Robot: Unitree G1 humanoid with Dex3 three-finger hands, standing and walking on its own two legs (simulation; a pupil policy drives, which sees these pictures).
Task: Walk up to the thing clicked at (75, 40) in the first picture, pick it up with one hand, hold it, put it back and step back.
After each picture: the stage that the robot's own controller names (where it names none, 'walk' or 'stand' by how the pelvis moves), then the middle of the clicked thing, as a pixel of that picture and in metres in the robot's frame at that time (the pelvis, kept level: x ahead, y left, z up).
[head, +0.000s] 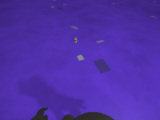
stand; (75, 39) +1.91 +0.40 -0.72
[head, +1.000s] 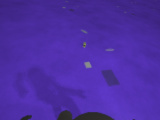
walk; (84, 44) +1.78 +0.11 -0.70
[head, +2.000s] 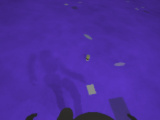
walk; (87, 57) +1.20 -0.01 -0.70
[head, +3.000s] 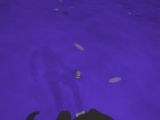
walk; (78, 74) +0.80 +0.08 -0.71
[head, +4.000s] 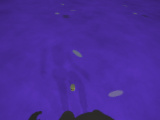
walk; (72, 87) +0.56 +0.17 -0.71
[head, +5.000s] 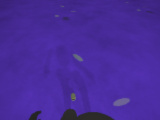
stand; (73, 96) +0.41 +0.18 -0.69
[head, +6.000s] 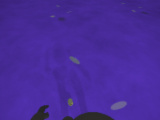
stand; (70, 102) +0.34 +0.19 -0.72
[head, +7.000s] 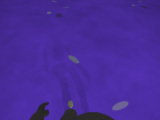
stand; (70, 104) +0.28 +0.18 -0.71
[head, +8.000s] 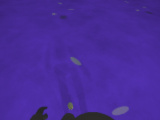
stand; (70, 106) +0.28 +0.17 -0.72
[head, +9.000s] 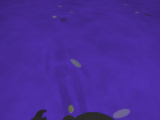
stand; (70, 108) +0.26 +0.16 -0.73
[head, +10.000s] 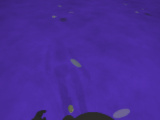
stand; (70, 108) +0.26 +0.17 -0.73
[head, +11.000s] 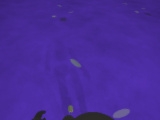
go down; (70, 109) +0.26 +0.17 -0.73
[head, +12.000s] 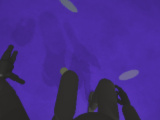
go down; (64, 71) +0.33 +0.20 -0.33
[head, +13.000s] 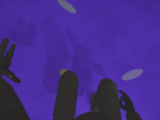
approach; (64, 73) +0.33 +0.21 -0.29
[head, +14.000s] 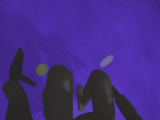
close in; (41, 70) +0.31 +0.23 -0.21
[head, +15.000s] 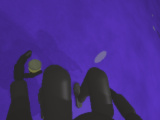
close; (34, 68) +0.33 +0.25 -0.21
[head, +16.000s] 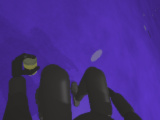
lift; (30, 65) +0.34 +0.25 -0.21
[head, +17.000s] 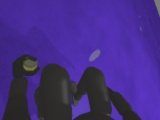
lift; (30, 66) +0.33 +0.25 -0.22
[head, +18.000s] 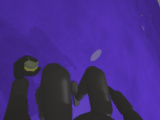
lift; (31, 67) +0.33 +0.25 -0.21
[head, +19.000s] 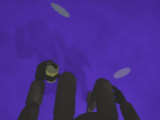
lift; (51, 73) +0.29 +0.25 -0.07
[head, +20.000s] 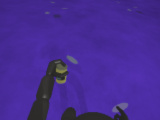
lift; (61, 73) +0.33 +0.18 +0.06
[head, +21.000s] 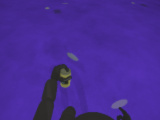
hold; (65, 77) +0.31 +0.16 +0.00
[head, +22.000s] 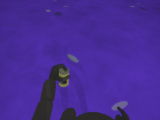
hold; (63, 77) +0.32 +0.18 +0.01
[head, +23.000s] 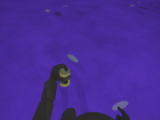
hold; (64, 77) +0.32 +0.17 +0.01
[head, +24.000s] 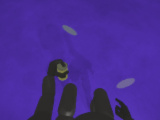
crouch; (62, 71) +0.35 +0.19 -0.07
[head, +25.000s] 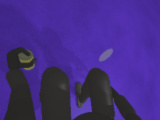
lower; (27, 60) +0.36 +0.29 -0.21
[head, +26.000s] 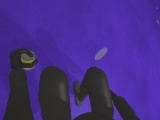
lower; (28, 60) +0.37 +0.28 -0.20
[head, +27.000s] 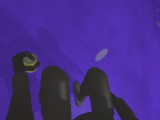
lower; (30, 63) +0.35 +0.27 -0.21
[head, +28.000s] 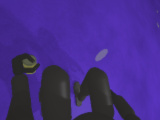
lower; (30, 65) +0.33 +0.28 -0.22
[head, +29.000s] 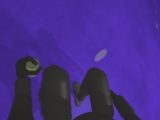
loosen; (32, 67) +0.32 +0.26 -0.22
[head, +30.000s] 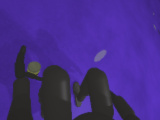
withdraw; (33, 70) +0.31 +0.25 -0.22
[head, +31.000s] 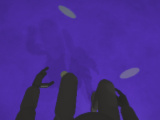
walk; (64, 75) +0.33 +0.21 -0.35
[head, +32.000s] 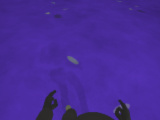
stand; (68, 109) +0.25 +0.17 -0.66
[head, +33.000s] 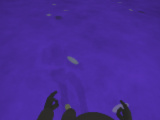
stand; (67, 107) +0.27 +0.19 -0.67
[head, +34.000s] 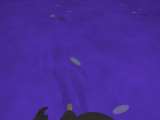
stand; (69, 107) +0.28 +0.17 -0.70
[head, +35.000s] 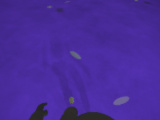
walk; (71, 100) +0.30 +0.16 -0.71
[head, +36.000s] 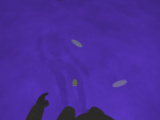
walk; (74, 82) +0.48 +0.15 -0.70
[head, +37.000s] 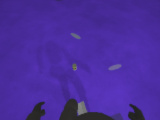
walk; (74, 66) +0.75 +0.25 -0.69
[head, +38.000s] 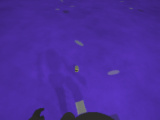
stand; (76, 68) +0.90 +0.19 -0.71
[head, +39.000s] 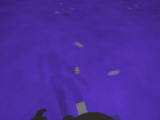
stand; (76, 70) +0.90 +0.20 -0.72
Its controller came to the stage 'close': yes
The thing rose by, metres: 0.72
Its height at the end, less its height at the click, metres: +0.00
